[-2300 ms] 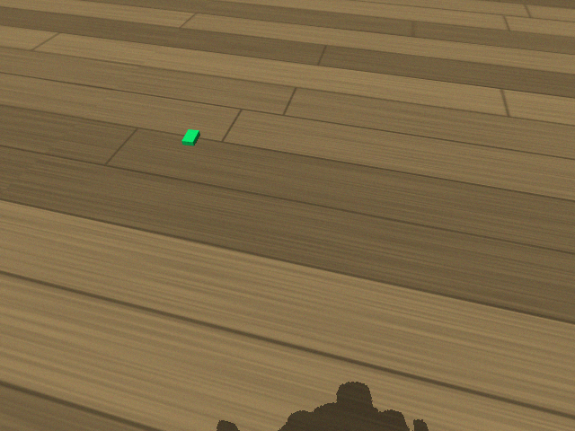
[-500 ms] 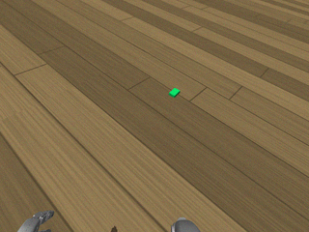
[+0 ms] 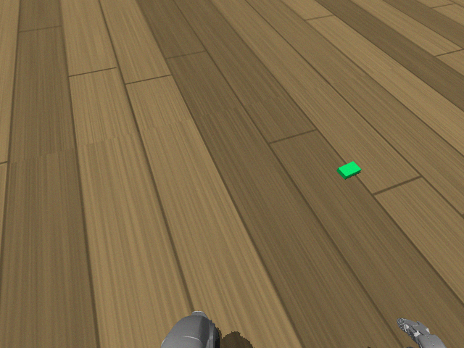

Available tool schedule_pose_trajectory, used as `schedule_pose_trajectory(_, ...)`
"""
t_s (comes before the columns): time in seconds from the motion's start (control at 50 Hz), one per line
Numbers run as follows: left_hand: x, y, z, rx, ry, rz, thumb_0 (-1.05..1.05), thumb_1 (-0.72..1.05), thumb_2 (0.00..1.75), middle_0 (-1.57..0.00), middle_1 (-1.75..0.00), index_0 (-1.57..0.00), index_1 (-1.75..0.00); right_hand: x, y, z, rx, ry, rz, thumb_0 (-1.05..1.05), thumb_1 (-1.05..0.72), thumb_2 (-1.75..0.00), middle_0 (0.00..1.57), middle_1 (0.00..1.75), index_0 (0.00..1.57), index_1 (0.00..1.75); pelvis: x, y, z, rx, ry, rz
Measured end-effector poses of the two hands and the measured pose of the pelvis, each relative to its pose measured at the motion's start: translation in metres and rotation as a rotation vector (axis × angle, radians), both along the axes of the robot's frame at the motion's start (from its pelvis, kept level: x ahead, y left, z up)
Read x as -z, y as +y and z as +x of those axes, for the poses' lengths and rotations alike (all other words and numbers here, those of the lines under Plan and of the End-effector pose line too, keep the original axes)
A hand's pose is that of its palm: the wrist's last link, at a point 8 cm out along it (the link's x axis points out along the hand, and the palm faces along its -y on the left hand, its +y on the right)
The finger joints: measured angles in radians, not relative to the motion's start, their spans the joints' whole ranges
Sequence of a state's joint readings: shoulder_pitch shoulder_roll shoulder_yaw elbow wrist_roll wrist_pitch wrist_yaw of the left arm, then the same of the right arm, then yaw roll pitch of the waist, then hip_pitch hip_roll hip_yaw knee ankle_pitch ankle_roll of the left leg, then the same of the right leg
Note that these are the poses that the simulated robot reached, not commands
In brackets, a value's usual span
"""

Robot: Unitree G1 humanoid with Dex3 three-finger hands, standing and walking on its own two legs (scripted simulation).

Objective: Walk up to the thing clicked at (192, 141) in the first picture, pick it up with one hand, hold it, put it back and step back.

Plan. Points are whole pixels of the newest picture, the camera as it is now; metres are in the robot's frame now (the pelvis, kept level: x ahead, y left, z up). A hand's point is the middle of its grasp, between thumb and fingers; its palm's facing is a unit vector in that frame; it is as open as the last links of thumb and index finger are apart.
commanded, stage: walk up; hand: left
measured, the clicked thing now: (349, 170) +1.13 -0.53 -0.75
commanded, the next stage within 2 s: none
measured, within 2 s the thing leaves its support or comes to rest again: neither
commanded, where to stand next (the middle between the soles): +0.91 -0.88 m, yaw +34 degrees
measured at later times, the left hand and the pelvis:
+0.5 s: hand (217, 262) +0.30 +0.08 -0.14, palm faces +0.13 -0.92 -0.37, open 7.4 cm; pelvis +0.22 -0.22 -0.03, yaw +12 degrees
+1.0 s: hand (292, 258) +0.35 -0.09 -0.17, palm faces +0.28 -0.91 -0.29, open 7.4 cm; pelvis +0.38 -0.37 -0.02, yaw +20 degrees
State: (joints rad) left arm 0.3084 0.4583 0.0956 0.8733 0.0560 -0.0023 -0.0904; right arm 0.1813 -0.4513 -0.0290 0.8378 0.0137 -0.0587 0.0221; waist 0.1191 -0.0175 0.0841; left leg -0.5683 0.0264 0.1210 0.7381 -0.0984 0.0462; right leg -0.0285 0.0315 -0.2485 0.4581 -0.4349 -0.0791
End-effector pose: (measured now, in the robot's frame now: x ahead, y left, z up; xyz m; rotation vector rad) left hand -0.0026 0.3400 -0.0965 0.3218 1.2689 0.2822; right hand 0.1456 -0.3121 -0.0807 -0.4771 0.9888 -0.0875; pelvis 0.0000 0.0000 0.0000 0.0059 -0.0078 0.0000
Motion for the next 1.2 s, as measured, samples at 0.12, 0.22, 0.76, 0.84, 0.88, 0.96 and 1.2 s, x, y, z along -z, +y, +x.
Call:
schedule_pose_trajectory(0.12, 0.045, -0.054, 0.041, -0.051, 0.047, -0.060, 0.01, 0.90, 0.90, -0.20, -0.30, -0.20, -0.30, 0.023, -0.030, 0.052, 0.001, 0.007, -0.057, 0.00, -0.90, -0.89, 0.20, 0.30, 0.21, 0.30, 0.028, -0.032, 0.057, -0.046, -0.020, 0.044)
schedule_pose_trajectory(0.22, 0.039, -0.105, 0.116, 0.041, 0.005, -0.128, 0.01, 0.90, 0.90, -0.20, -0.30, -0.20, -0.30, 0.009, -0.072, 0.050, 0.111, 0.029, -0.072, 0.00, -0.90, -0.89, 0.20, 0.30, 0.21, 0.30, 0.013, -0.068, 0.098, -0.061, -0.039, 0.042)
schedule_pose_trajectory(0.76, 0.014, -0.303, 0.249, -0.259, -0.098, 0.002, 0.01, 0.90, 0.90, -0.20, -0.30, -0.20, -0.30, 0.004, -0.269, 0.348, -0.222, 0.059, -0.116, 0.00, -0.91, -0.89, 0.20, 0.30, 0.21, 0.30, 0.010, -0.294, 0.316, -0.302, -0.010, -0.001)
schedule_pose_trajectory(0.84, 0.040, -0.332, 0.266, -0.281, -0.072, -0.034, 0.01, 0.90, 0.90, -0.20, -0.30, -0.20, -0.30, 0.013, -0.284, 0.374, -0.234, 0.024, -0.141, 0.00, -0.90, -0.89, 0.20, 0.30, 0.21, 0.30, 0.026, -0.312, 0.339, -0.334, -0.025, 0.030)
schedule_pose_trajectory(0.88, 0.045, -0.351, 0.281, -0.260, -0.060, -0.065, 0.01, 0.90, 0.90, -0.20, -0.30, -0.20, -0.30, 0.010, -0.299, 0.381, -0.203, 0.012, -0.145, 0.00, -0.90, -0.89, 0.20, 0.30, 0.21, 0.30, 0.026, -0.323, 0.349, -0.332, -0.033, 0.038)
schedule_pose_trajectory(0.96, 0.044, -0.380, 0.313, -0.233, -0.077, -0.096, 0.01, 0.90, 0.90, -0.20, -0.30, -0.20, -0.30, -0.002, -0.334, 0.392, -0.172, 0.002, -0.161, 0.00, -0.90, -0.89, 0.21, 0.30, 0.21, 0.30, 0.020, -0.352, 0.371, -0.340, -0.037, 0.034)
schedule_pose_trajectory(1.2, 0.031, -0.477, 0.363, -0.316, -0.119, 0.053, 0.00, 0.90, 0.90, -0.20, -0.30, -0.20, -0.30, 0.017, -0.501, 0.487, -0.199, 0.084, -0.275, 0.00, -0.90, -0.89, 0.21, 0.30, 0.21, 0.30, 0.041, -0.486, 0.449, -0.417, -0.021, -0.011)
